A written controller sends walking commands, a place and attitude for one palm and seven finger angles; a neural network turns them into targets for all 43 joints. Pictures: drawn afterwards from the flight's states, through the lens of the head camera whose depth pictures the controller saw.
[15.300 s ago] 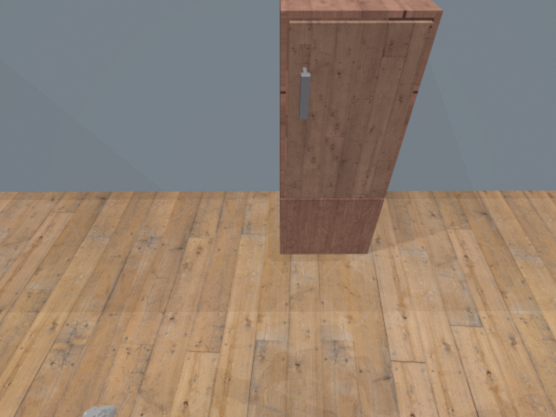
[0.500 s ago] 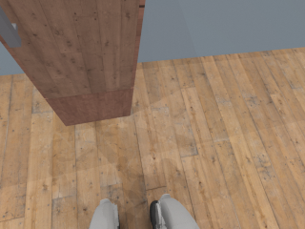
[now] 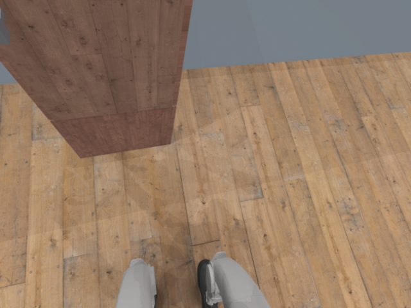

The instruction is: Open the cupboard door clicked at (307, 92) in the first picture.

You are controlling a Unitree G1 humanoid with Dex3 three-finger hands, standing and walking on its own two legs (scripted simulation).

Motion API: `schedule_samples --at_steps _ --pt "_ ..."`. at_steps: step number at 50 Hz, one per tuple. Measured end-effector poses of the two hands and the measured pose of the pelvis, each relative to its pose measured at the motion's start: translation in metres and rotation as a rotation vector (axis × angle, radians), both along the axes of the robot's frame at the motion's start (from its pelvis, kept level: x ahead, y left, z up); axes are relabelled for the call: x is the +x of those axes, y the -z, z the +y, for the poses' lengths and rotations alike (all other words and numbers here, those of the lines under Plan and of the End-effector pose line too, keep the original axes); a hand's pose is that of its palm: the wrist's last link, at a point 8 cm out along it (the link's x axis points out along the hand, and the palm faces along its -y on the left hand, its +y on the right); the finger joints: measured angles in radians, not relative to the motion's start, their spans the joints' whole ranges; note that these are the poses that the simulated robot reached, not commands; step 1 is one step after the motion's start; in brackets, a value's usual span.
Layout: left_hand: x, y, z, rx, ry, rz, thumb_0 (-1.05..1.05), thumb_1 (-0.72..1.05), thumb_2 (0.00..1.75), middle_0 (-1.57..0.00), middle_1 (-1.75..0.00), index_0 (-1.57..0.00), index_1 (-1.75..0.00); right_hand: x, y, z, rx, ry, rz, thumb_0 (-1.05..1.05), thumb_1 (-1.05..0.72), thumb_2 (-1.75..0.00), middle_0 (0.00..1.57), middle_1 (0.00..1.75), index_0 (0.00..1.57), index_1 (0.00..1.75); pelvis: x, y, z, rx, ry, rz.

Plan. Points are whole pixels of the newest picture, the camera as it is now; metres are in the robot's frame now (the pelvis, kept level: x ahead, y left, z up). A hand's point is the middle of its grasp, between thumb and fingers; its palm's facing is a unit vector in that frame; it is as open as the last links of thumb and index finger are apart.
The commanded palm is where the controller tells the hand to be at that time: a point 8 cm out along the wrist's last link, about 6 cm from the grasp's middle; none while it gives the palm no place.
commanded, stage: slide the fingers in behind the handle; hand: left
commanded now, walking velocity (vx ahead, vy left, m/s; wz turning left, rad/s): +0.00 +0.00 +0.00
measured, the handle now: out of the picture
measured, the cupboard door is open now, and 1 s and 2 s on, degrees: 0 0 2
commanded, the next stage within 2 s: close the thumb around the handle in 1.48 s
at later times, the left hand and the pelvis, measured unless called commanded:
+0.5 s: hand out of the picture +0.53 +0.30 +0.11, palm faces +0.14 -0.99 -0.01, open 13.9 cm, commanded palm +0.52 +0.33 +0.10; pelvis +0.01 +0.00 +0.01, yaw +1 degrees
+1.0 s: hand out of the picture +0.53 +0.28 +0.11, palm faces +0.15 -0.99 -0.02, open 13.9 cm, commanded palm +0.52 +0.30 +0.10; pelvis +0.01 -0.01 +0.01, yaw +1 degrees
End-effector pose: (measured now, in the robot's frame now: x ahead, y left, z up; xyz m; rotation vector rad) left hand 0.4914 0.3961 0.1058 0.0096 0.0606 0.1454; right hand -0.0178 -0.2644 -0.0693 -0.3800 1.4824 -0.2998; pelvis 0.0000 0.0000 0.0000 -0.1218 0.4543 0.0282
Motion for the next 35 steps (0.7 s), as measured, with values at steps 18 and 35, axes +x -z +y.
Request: schedule_samples --at_steps 18,35 --pt "0.01 -0.005 -0.036 -0.002 0.016 -0.009 -0.01 -0.5 0.3 -0.3 -1.2 -0.3 -1.2 0.012 0.0 0.016 0.068 0.011 -0.037 0.0 -0.9 -0.9 0.2 0.3 0.2 0.3 0.013 -0.01 0.006 0.013 -0.001 -0.034" --pt "0.016 -0.006 -0.06 0.014 0.001 -0.028 -0.01 -0.5 0.3 -0.3 -1.2 -0.3 -1.2 0.002 0.0 -0.006 0.046 0.021 -0.011 0.0 -0.91 -0.9 0.2 0.3 0.2 0.3 0.01 -0.01 -0.008 0.029 0.003 -0.036"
